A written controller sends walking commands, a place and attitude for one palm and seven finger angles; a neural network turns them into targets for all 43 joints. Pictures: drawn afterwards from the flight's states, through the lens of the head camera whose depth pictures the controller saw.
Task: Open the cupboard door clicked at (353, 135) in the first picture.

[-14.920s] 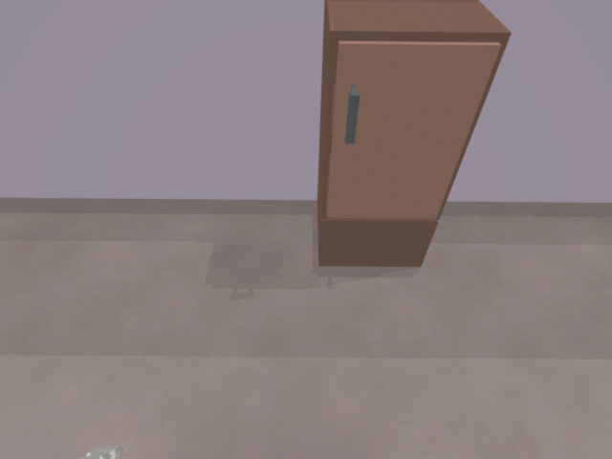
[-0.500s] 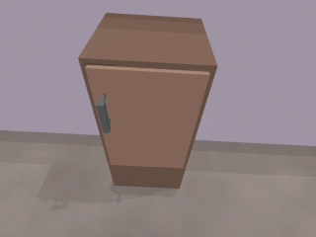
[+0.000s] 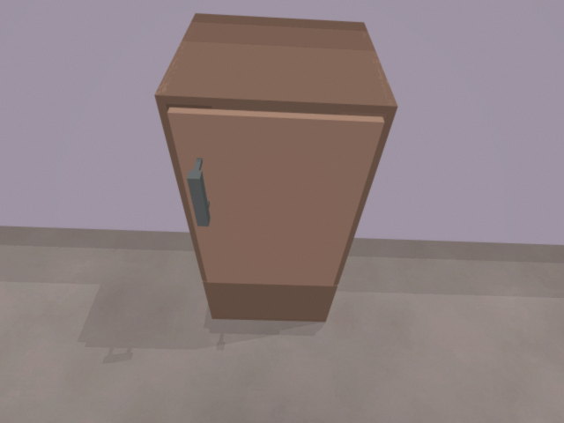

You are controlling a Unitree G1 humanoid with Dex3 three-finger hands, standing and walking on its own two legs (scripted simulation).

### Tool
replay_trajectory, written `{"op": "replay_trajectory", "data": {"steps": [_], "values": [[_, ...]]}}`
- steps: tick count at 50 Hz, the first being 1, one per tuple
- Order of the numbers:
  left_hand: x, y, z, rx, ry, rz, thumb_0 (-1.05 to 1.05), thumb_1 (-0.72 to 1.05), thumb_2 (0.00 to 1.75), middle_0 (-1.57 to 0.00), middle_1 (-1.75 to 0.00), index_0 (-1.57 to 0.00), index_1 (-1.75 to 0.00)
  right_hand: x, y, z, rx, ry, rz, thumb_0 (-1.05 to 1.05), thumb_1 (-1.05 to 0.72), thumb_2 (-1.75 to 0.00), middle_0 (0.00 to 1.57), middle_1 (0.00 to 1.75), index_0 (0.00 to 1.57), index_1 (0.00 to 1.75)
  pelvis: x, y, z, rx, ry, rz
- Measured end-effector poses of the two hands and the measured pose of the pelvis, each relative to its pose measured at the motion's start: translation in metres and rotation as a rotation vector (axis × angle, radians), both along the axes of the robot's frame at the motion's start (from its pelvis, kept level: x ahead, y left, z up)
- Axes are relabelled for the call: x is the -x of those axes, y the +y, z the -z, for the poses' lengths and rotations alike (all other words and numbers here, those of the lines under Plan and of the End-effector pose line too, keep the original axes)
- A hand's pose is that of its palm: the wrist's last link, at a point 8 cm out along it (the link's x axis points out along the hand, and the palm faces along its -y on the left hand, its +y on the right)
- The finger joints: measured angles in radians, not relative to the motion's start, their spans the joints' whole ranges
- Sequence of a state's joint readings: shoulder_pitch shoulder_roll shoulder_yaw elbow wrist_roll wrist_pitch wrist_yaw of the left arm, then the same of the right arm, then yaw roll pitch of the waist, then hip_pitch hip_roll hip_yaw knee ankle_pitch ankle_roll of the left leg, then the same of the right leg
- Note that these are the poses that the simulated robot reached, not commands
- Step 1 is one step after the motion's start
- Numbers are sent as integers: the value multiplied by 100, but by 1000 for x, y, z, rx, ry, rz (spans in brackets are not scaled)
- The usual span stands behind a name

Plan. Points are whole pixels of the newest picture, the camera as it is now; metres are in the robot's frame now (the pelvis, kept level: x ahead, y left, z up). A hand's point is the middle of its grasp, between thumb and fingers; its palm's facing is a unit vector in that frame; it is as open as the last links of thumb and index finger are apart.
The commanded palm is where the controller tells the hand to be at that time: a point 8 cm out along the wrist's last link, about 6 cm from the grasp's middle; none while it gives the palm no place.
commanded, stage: come to a stop and stand still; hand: left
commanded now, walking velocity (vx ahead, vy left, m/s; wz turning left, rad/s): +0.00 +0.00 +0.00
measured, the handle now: (201, 192) +0.54 +0.20 -0.04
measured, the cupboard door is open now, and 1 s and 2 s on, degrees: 0 0 0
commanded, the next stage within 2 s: look again from close up in 0.12 s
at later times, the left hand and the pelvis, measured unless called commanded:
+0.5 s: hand out of the picture -0.04 +0.13 -0.18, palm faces +0.02 -0.99 -0.14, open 7.4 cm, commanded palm none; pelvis +0.00 -0.02 +0.00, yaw -1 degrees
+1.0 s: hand (168, 404) +0.16 +0.17 -0.06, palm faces +0.24 -0.95 -0.22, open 7.4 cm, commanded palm +0.11 +0.19 -0.07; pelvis +0.01 -0.03 -0.02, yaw +2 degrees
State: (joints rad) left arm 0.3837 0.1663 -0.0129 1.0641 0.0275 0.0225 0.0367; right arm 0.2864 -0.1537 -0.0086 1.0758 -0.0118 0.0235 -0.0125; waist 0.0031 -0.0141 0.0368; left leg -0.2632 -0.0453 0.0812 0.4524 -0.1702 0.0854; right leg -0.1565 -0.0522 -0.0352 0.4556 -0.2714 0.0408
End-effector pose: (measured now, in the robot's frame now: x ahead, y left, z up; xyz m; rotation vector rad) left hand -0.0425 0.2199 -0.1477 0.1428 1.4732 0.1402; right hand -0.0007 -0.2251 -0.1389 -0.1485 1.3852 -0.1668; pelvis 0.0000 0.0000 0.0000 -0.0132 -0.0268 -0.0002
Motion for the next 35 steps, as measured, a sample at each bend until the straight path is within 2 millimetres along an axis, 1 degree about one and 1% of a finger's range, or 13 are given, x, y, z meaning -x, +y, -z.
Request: {"op": "replay_trajectory", "data": {"steps": [7,14,24,35], "values": [[13,-10,-2,8,24,-11,1,91,90,-20,-30,-20,-30,10,4,4,-21,22,14,0,-91,-89,20,30,20,30,3,-2,0,-2,3,2],[14,-24,-1,24,23,-17,1,91,90,-20,-30,-20,-30,12,0,5,-25,22,25,0,-92,-89,20,30,20,30,3,-8,0,-2,3,7],[0,-37,1,38,-9,-10,1,91,90,-20,-30,-20,-30,13,-6,5,-28,22,32,0,-92,-89,20,30,20,30,1,-16,0,-3,5,9],[-19,-40,2,33,-38,2,1,91,90,-20,-30,-20,-30,13,-7,6,-37,35,40,0,-91,-89,20,30,20,30,-5,-22,-1,-4,4,12]]}}
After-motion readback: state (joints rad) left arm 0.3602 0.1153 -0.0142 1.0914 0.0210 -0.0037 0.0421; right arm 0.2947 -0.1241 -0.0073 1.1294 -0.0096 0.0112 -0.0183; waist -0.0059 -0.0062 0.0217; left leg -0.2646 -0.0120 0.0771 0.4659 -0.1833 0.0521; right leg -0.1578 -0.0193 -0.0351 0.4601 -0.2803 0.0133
